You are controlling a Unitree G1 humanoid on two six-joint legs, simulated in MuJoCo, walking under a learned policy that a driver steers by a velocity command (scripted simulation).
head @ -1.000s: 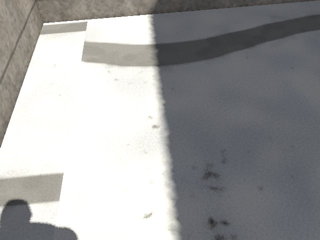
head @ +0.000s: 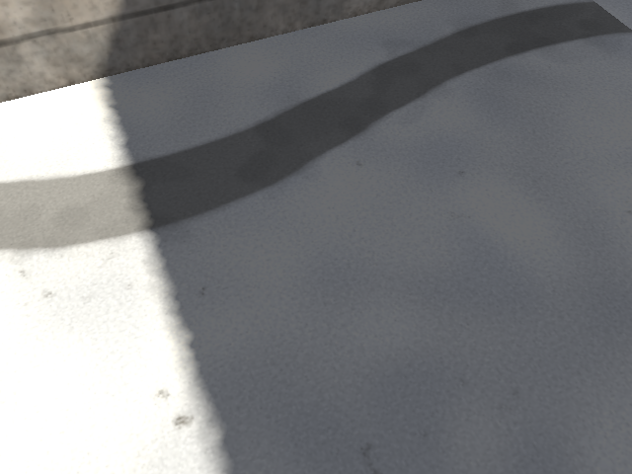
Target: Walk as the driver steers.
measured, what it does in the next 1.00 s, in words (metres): walks ahead: left foot, then right foot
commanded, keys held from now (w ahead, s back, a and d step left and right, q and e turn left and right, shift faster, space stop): w+e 0.04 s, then no key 0.96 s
